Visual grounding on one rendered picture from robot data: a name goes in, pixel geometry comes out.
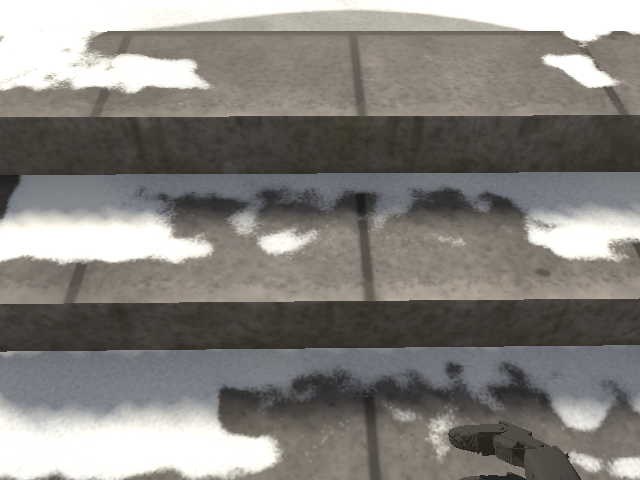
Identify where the right robot hand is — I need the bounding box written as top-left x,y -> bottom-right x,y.
448,421 -> 581,480

